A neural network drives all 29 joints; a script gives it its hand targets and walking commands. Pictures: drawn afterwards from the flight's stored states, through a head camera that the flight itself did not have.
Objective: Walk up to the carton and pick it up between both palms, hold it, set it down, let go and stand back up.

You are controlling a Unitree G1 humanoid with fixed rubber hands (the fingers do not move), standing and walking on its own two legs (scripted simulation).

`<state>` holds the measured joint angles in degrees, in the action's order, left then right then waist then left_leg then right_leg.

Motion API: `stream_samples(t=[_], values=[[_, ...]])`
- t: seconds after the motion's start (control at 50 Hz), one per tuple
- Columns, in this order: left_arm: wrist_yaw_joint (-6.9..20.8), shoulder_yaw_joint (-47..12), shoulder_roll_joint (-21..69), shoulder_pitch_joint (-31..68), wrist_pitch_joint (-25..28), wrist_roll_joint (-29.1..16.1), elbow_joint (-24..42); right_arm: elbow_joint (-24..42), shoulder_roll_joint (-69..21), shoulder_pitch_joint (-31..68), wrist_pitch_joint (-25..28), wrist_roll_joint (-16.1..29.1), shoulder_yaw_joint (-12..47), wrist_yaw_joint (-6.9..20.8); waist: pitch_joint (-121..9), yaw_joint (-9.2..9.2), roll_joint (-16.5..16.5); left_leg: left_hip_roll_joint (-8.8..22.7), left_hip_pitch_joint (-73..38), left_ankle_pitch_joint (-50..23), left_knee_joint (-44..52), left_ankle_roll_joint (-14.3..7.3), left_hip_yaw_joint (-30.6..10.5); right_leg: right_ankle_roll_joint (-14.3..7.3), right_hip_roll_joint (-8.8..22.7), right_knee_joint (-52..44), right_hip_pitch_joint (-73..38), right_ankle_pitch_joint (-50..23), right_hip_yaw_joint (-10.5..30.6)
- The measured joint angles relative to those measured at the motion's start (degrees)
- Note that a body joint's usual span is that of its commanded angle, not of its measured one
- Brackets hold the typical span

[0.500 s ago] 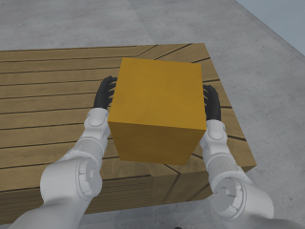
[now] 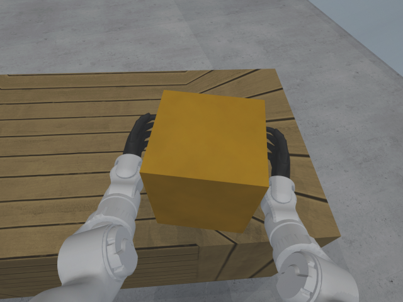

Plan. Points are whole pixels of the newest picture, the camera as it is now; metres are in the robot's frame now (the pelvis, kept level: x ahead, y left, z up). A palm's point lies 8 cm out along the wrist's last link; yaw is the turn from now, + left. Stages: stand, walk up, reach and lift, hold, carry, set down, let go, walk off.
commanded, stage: reach and lift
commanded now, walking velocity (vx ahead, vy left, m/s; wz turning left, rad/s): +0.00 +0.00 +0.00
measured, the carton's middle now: (206, 167) +0.40 -0.02 -0.01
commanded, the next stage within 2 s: none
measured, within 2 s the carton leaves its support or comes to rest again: leaves its support in 1.24 s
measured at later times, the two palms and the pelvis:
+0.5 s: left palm (135, 150) +0.43 +0.13 +0.04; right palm (278, 168) +0.36 -0.16 +0.03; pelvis +0.00 +0.00 +0.00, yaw +0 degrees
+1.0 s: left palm (135, 150) +0.43 +0.13 +0.04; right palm (278, 169) +0.36 -0.16 +0.03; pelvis -0.01 +0.00 +0.00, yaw +0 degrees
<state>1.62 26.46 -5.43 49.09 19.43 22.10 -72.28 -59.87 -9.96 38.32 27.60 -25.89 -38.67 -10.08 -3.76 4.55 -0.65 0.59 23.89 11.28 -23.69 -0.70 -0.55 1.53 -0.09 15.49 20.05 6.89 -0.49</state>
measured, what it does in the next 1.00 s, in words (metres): stands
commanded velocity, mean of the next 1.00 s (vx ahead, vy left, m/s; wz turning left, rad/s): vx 0.00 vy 0.00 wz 0.00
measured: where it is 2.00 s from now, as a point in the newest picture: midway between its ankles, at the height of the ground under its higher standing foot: outside the picture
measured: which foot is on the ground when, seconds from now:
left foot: down 0.00-1.00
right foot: down 0.00-1.00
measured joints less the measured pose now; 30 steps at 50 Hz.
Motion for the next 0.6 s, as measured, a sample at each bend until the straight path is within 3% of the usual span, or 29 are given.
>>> stream_samples(t=[0.3,0.6], values=[[0.4,0.9,1.7,-0.4,-2.3,1.9,4.0,0.4,0.6,-0.1,0.1,0.5,0.2,0.2,0.5,-0.38,-0.9,-0.2,-0.2,-0.7,1.0,-0.2,0.2,0.1,0.2,-1.7,-0.5,-1.1,0.1],[0.0,0.7,1.8,0.0,-2.4,1.5,4.1,0.7,1.0,0.2,-0.1,1.1,0.6,0.3,0.2,-0.25,-0.9,-0.4,0.7,-1.3,1.5,-0.4,0.2,0.3,0.4,-2.5,0.3,-1.8,0.1]])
